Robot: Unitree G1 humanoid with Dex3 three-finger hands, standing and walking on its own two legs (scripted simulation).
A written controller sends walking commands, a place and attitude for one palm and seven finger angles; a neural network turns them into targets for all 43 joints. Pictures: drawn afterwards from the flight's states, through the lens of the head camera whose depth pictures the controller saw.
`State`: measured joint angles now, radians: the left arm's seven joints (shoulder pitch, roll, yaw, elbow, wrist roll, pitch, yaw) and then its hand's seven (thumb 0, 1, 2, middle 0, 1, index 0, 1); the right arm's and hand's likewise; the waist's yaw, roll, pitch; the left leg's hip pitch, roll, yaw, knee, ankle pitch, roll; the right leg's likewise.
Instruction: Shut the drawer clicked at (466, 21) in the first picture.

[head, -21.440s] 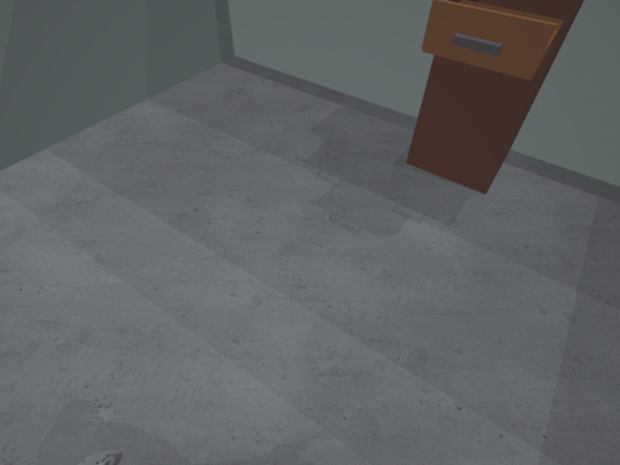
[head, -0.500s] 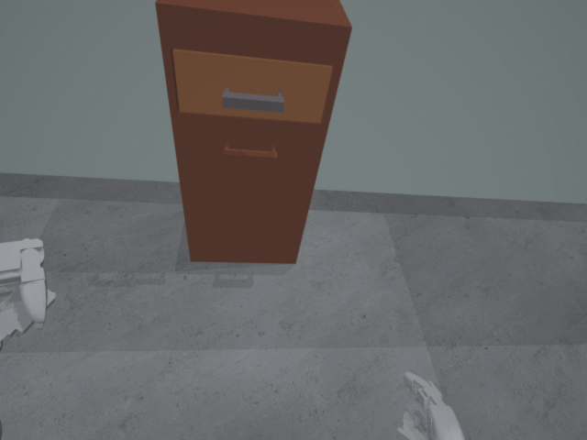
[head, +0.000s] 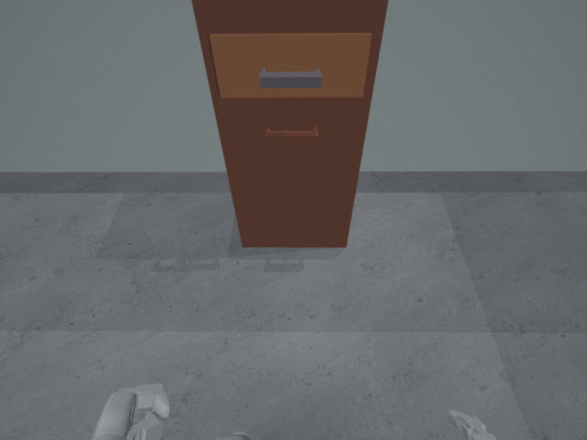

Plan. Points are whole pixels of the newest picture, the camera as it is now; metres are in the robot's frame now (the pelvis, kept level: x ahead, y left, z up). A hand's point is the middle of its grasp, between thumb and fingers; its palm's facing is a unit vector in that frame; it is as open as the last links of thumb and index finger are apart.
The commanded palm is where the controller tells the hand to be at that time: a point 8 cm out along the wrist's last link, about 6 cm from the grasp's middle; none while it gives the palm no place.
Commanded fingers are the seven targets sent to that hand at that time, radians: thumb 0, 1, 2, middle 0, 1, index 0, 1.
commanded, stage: let the arm hang, fingers relaxed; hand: left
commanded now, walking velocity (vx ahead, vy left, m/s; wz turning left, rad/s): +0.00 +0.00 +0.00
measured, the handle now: (290, 75) +0.91 +0.01 +0.04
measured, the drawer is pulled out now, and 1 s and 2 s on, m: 0.00 0.00 0.00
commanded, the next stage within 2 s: look to check the result in 0.90 s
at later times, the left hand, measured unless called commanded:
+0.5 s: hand out of the picture -0.01 +0.17 -0.14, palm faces +0.08 -0.98 -0.16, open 6.5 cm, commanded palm none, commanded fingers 0.00 0.90 0.90 -0.20 -0.30 -0.20 -0.30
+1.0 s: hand out of the picture -0.03 +0.17 -0.14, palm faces +0.06 -0.98 -0.17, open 7.4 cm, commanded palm none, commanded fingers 0.00 0.90 0.90 -0.20 -0.30 -0.20 -0.30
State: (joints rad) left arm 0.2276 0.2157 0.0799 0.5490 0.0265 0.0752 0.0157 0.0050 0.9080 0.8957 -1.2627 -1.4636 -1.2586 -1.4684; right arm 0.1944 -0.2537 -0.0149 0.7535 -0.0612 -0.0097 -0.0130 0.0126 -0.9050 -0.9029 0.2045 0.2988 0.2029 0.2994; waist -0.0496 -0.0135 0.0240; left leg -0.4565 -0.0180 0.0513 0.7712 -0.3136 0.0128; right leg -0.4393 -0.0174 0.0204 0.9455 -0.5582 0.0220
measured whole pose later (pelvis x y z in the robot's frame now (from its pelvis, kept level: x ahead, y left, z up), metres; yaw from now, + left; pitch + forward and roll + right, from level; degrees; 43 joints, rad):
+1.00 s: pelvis +0.00 +0.02 +0.04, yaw +1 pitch -2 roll +0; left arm 0.31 0.10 0.01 1.17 0.01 0.00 0.04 0.00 0.91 0.90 -0.20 -0.30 -0.20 -0.30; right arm 0.35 -0.09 0.00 1.16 -0.02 -0.01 -0.04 0.01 -0.91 -0.90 0.20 0.30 0.20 0.30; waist -0.01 0.02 0.04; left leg -0.17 -0.04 0.05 0.41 -0.21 0.05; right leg -0.18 -0.01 0.00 0.43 -0.22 0.00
